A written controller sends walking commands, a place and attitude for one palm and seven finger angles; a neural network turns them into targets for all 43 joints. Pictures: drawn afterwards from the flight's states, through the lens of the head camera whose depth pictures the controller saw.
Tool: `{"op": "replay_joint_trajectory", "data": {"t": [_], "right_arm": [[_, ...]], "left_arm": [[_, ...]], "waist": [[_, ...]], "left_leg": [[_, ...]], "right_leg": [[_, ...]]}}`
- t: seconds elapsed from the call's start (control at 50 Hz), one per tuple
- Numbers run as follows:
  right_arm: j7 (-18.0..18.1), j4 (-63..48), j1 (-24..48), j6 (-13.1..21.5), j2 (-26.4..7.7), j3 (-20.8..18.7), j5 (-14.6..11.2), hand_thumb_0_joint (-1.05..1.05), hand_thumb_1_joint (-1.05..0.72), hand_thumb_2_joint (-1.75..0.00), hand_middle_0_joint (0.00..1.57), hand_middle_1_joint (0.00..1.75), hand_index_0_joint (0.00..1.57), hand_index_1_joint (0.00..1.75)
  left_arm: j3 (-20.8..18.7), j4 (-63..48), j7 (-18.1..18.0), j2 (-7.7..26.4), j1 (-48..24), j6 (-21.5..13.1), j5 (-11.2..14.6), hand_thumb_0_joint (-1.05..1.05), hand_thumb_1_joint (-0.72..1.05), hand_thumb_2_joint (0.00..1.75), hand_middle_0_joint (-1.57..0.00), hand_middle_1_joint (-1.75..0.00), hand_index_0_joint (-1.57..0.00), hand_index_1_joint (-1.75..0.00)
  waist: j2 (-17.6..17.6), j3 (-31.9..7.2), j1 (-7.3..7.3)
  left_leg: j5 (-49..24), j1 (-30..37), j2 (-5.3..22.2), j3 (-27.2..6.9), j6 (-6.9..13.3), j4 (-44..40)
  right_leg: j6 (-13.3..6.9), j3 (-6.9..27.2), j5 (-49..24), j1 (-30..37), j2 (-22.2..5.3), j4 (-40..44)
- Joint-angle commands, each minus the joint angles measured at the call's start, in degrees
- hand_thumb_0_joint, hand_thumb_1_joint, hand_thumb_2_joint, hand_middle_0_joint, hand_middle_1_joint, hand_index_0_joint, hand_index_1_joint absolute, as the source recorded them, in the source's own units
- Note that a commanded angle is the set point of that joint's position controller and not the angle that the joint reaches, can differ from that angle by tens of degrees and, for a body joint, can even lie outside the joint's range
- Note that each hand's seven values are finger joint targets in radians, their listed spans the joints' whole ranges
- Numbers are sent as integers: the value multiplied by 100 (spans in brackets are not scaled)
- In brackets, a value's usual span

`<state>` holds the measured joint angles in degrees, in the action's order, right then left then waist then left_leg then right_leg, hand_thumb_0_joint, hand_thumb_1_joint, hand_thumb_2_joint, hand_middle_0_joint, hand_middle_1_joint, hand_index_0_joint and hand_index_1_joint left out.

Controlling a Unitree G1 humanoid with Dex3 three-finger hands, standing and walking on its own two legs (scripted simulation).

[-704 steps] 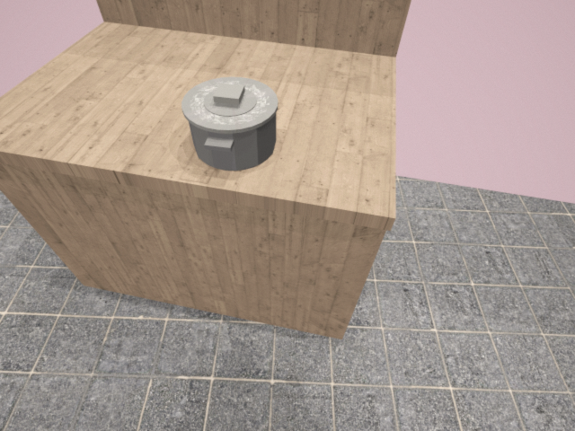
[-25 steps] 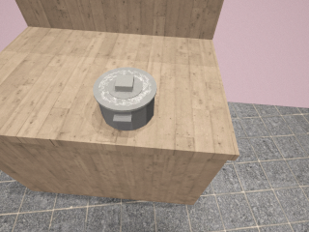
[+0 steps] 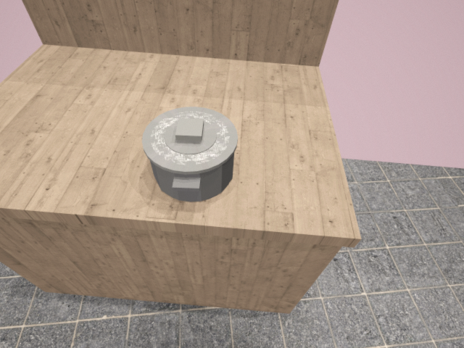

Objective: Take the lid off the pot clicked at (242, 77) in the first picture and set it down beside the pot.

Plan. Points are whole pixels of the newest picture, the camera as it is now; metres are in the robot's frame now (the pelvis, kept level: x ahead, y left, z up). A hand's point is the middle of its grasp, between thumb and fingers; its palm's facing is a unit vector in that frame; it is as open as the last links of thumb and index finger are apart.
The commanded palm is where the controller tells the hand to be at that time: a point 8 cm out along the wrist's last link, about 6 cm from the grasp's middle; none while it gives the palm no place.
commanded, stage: look again from close up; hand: left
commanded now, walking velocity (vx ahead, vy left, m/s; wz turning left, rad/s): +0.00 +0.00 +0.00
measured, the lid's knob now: (190, 129) +0.50 +0.13 +0.08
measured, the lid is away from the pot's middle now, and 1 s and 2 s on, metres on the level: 0.00 0.00 0.00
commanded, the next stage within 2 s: lift the closed hand beside the body in 0.26 s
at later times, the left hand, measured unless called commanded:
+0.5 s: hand out of the picture +0.08 +0.21 -0.11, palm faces +0.14 -0.94 -0.31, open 6.9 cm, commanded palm +0.08 +0.23 -0.05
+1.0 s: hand out of the picture +0.09 +0.21 -0.02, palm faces +0.33 -0.89 -0.31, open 3.1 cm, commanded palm +0.05 +0.25 +0.02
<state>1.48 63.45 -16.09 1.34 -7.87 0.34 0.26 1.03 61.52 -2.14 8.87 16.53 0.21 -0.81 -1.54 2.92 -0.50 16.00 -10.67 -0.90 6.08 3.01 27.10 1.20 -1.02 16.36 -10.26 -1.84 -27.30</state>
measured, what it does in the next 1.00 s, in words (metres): stands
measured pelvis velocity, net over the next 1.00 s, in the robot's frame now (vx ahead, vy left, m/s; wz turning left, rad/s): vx -0.02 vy -0.03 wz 0.07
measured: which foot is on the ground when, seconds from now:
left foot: down 0.00-1.00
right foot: down 0.00-1.00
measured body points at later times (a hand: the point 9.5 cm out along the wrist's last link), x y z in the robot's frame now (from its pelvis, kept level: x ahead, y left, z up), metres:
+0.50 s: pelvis +0.00 +0.01 +0.00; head +0.00 +0.01 +0.45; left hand +0.08 +0.25 -0.09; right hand +0.04 -0.23 -0.14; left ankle -0.01 +0.08 -0.74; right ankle -0.02 -0.13 -0.74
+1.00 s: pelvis -0.02 -0.03 +0.00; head -0.02 -0.03 +0.45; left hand +0.07 +0.25 +0.00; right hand +0.21 -0.21 -0.06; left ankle -0.01 +0.08 -0.74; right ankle -0.02 -0.13 -0.74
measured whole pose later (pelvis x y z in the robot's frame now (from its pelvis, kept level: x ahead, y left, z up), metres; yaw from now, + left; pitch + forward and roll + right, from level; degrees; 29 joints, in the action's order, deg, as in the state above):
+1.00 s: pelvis -0.02 -0.03 +0.00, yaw +4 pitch -2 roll -1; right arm 2.9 31.4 -9.8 8.5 -11.5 1.6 -0.5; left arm -5.5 -2.1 -4.7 12.9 34.5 -1.9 1.0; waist 1.6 1.2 -4.3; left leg 14.6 -12.4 0.3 1.3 1.2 29.0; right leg -0.8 -5.8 15.3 -9.1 -0.5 -26.5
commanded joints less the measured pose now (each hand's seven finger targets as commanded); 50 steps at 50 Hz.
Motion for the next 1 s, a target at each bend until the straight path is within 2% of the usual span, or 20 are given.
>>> {"op": "replay_joint_trajectory", "data": {"t": [0.0,0.32,0.34,0.36,0.38,0.4,0.42,0.44,0.46,0.5,0.52,0.56,0.6,0.64,0.68,0.72,0.78,0.86,0.92,0.98], "right_arm": [[44,-109,-411,91,-472,-98,-6,0,-90,-90,20,30,20,30],[47,-4,-443,83,-437,-111,-18,0,-90,-90,20,30,20,30],[17,-420,36,87,-802,-118,-36,0,-90,-90,20,30,20,30],[-19,-2331,19,1131,-1435,-145,-429,0,-90,-90,20,30,20,30],[214,-2069,490,1528,-1024,-25,-499,0,-90,-90,20,30,20,30],[213,-1719,582,1609,-1094,-108,-541,0,-90,-90,20,30,20,30],[164,-1817,468,1665,-1024,-105,-576,0,-90,-90,20,30,20,30],[94,-2052,503,1786,-1038,-20,-494,0,-90,-90,20,30,20,30],[43,-2095,571,1842,-1128,-4,-380,0,-90,-90,20,30,20,30],[-121,-2285,649,1653,-1203,-238,-274,0,-90,-90,20,30,20,30],[-196,-2431,652,1475,-1219,-337,-222,0,-90,-90,20,30,20,30],[-241,-2868,1031,1214,-1187,-460,-208,0,-90,-90,20,30,20,30],[-154,-3342,1234,1108,-1148,-444,-248,0,-90,-90,20,30,20,30],[-74,-3760,1278,1086,-1054,-310,-250,0,-90,-90,20,30,20,30],[-9,-3845,1154,1051,-968,-237,-229,0,-90,-90,20,30,20,30],[36,-3916,1052,1030,-980,-207,-187,0,-90,-90,20,30,20,30],[115,-3988,869,1019,-1016,-212,-158,0,-90,-90,20,30,20,30],[207,-4052,967,994,-1024,-211,-94,0,-90,-90,20,30,20,30],[228,-4001,1034,995,-1000,-185,-84,0,-90,-90,20,30,20,30],[265,-3962,1094,1003,-982,-192,-78,0,-90,-90,20,30,20,30]], "left_arm": [[-88,-88,-41,494,536,-80,18,0,90,90,-20,-30,-20,-30],[-70,-1,-56,400,640,-91,11,0,90,90,-20,-30,-20,-30],[-101,186,-244,591,738,-196,-88,0,90,90,-20,-30,-20,-30],[-13,-7266,-302,1493,-3142,-1056,604,0,90,90,-24,-35,-24,-35],[-15,-6024,-561,1157,-799,-498,212,0,90,90,-29,-40,-29,-40],[74,-5683,-772,945,-583,-68,350,0,90,90,-33,-44,-33,-44],[349,-5539,-772,339,349,266,358,0,90,90,-38,-49,-38,-49],[949,-5802,-678,-290,331,308,336,0,90,90,-42,-54,-42,-54],[1111,-5316,-626,-548,737,273,217,0,90,90,-46,-59,-46,-59],[872,-3972,-549,-603,1886,297,24,0,90,90,-55,-68,-55,-68],[589,-3812,-471,-395,2172,273,-21,0,90,90,-60,-73,-60,-73],[-462,-4410,-316,510,2737,48,16,0,90,90,-68,-83,-68,-83],[-1390,-5492,-323,1414,2607,-265,137,0,90,90,-77,-92,-77,-92],[-1185,-6718,-310,1316,1693,-510,209,0,90,90,-86,-102,-86,-102],[-784,-7004,-312,913,1169,-574,201,0,90,90,-95,-112,-95,-112],[-506,-7076,-301,709,790,-601,171,0,90,90,-104,-121,-104,-121],[-626,-7192,-297,801,1134,-633,199,0,90,90,-117,-136,-117,-136],[-928,-7459,-309,1008,1460,-622,230,0,90,90,-130,-150,-130,-150],[-1022,-7560,-329,1069,1474,-601,197,0,90,90,-130,-150,-130,-150],[-1204,-7744,-345,1210,1768,-586,201,0,90,90,-130,-150,-130,-150]], "waist": [[200,65,-15],[113,95,-4],[294,54,-29],[1053,-2683,-6],[1946,-2457,-133],[1558,-1939,-85],[1356,-1480,-44],[959,-896,63],[457,-452,87],[-482,134,-78],[-989,260,-138],[-1298,229,-408],[-726,-91,-520],[115,-204,-357],[807,-24,-143],[1001,158,32],[764,-297,-19],[102,-552,-85],[441,-512,-104],[405,-630,-209]], "left_leg": [[-1277,113,759,-799,-22,-576],[-1255,207,755,-774,-13,-592],[-2524,-108,825,-711,-199,379],[-2414,1076,261,-1023,-490,-408],[-2807,1218,545,-866,-628,-410],[-2174,752,492,-861,-669,-336],[-1863,672,429,-966,-628,-559],[-1558,523,382,-1008,-513,-656],[-1419,406,351,-1065,-402,-682],[-1557,-198,403,-1086,-283,-609],[-1505,-391,402,-1018,-288,-535],[-974,-681,303,-813,-343,-593],[-616,-591,230,-646,-361,-609],[-287,-392,176,-564,-321,-644],[-26,-232,169,-557,-285,-620],[263,-242,129,-558,-254,-522],[14,40,91,-547,-198,-407],[-436,98,70,-485,-144,-251],[-571,132,50,-456,-160,-235],[-852,231,75,-486,-140,-279]], "right_leg": [[-306,310,-927,-233,-445,397],[-290,340,-1005,-233,-485,483],[-224,456,-2373,-239,-620,390],[-317,-8,-1948,451,-163,-23],[-451,-58,-1114,58,-78,-142],[-346,-201,-900,-102,-47,-116],[-329,-276,-859,-112,-7,65],[-293,-361,-843,-146,20,188],[-287,-446,-833,-273,78,249],[-272,-567,-652,-461,117,263],[-259,-584,-661,-519,129,216],[-259,-534,-400,-339,110,253],[-275,-414,-262,-17,40,329],[-271,-236,-181,-48,21,375],[-255,-176,-143,-328,49,468],[-226,-179,-3,-586,71,598],[-239,-194,-100,-456,122,609],[-185,-205,-390,-260,111,660],[-190,-202,-526,-237,80,675],[-200,-225,-763,-46,67,622]]}}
